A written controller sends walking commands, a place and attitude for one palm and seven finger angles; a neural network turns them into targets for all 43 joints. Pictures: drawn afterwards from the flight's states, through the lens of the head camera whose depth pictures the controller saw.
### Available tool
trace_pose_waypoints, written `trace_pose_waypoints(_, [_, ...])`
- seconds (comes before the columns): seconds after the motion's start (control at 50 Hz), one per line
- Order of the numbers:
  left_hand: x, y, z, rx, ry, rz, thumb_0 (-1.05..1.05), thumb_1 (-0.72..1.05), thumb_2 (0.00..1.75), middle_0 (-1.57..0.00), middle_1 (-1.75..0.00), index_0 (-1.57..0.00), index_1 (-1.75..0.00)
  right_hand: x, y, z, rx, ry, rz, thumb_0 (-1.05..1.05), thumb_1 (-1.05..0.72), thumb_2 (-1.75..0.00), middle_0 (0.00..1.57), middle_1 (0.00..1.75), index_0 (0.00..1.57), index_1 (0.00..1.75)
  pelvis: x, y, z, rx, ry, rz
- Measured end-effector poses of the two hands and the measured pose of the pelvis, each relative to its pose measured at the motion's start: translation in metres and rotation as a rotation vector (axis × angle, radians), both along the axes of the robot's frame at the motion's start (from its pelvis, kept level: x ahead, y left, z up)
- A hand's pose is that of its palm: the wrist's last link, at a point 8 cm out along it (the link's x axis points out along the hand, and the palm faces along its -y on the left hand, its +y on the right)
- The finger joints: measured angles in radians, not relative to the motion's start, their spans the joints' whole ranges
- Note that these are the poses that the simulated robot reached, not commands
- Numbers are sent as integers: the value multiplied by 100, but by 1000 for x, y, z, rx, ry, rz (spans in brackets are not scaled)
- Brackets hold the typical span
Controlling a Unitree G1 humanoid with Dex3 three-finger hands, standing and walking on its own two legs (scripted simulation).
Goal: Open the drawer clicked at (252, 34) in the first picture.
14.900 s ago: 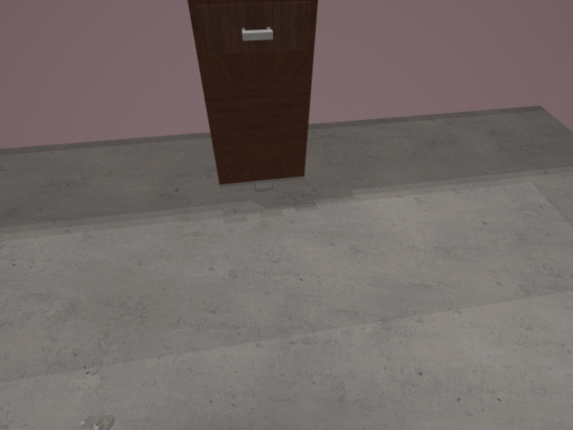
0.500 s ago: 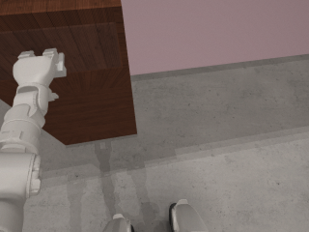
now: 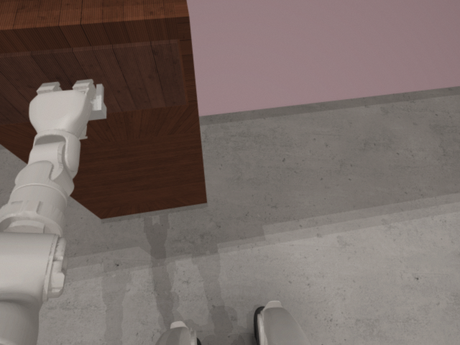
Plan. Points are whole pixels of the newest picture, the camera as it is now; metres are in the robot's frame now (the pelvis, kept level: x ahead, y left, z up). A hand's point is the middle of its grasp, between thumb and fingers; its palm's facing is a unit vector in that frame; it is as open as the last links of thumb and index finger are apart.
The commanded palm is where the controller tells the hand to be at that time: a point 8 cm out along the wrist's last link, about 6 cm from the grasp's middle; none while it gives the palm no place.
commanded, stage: pull the drawer open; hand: left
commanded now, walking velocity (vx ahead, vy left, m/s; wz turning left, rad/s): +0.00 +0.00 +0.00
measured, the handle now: (73, 102) +0.55 +0.25 +0.03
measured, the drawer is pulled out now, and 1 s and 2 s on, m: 0.00 0.11 0.24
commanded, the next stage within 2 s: none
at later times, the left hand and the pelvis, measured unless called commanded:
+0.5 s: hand (76, 151) +0.46 +0.24 +0.01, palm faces -0.05 -0.03 -1.00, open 5.7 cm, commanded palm +0.42 +0.25 +0.06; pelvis +0.01 +0.00 +0.01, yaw +0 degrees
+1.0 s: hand (74, 184) +0.39 +0.24 +0.01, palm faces -0.03 -0.02 -1.00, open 5.7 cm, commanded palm +0.36 +0.24 +0.06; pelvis +0.00 -0.01 +0.02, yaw +0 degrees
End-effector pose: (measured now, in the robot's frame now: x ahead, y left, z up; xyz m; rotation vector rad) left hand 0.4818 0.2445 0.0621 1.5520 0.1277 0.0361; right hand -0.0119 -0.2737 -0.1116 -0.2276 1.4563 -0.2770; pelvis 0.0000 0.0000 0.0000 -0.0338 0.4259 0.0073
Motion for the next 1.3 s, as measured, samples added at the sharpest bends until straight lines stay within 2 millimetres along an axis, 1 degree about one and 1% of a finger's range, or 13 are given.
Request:
trace_pose_waypoints(0.1, [-6, -1, 0, -3, 0, 1, 0, 70, 81, -35, -133, -40, -135, -2, 1, 1, 9, 3, -6, 0, -91, -89, 20, 30, 20, 30, 1, 0, 2, 1, -8, -5])
trace_pose_waypoints(0.2, [-14, -1, 0, -6, -1, 0, 0, 70, 81, -35, -134, -39, -135, 3, 1, 2, 13, -7, -7, 0, -91, -89, 20, 30, 20, 30, 3, -1, 5, 4, -19, -8])
trace_pose_waypoints(0.3, [-23, -2, 0, -7, -3, -1, 0, 70, 81, -35, -134, -39, -135, 14, -1, 1, 15, -36, 2, 0, -91, -89, 20, 30, 20, 30, 5, -2, 6, 8, -31, -11])
trace_pose_waypoints(0.42, [-35, -3, 0, -8, -6, -3, 0, 70, 82, -35, -134, -39, -135, 34, -3, 1, 17, -88, 17, 1, -91, -89, 20, 30, 20, 30, 6, -3, 9, 12, -45, -14])
trace_pose_waypoints(0.56, [-52, -5, -1, -8, -13, -5, 0, 70, 82, -35, -135, -39, -135, 58, -5, 2, 23, -148, 40, 1, -91, -89, 20, 30, 20, 30, 7, -5, 11, 16, -64, -13])
trace_pose_waypoints(0.68, [-68, -6, -1, -2, -19, -4, 0, 70, 83, -35, -135, -40, -135, 73, -5, 2, 31, -189, 57, 1, -91, -89, 20, 30, 20, 30, 6, -8, 13, 19, -82, -8])
trace_pose_waypoints(0.8, [-83, -8, -1, 0, -23, -4, 0, 69, 84, -35, -135, -40, -135, 82, -5, 4, 38, -218, 68, 1, -91, -89, 20, 30, 20, 30, 5, -10, 16, 22, -101, -6])
trace_pose_waypoints(1.1, [-123, -12, -2, 4, -35, 0, 0, 69, 85, -36, -135, -40, -135, 97, -3, 8, 46, -291, 80, 1, -91, -89, 20, 30, 20, 30, 3, -13, 21, 28, -150, -6])
trace_pose_waypoints(1.3, [-154, -15, -2, -3, -46, 2, 0, 68, 86, -37, -135, -42, -135, 116, -2, 14, 45, -357, 106, 1, -91, -89, 20, 30, 20, 30, 1, -15, 24, 32, -184, -7])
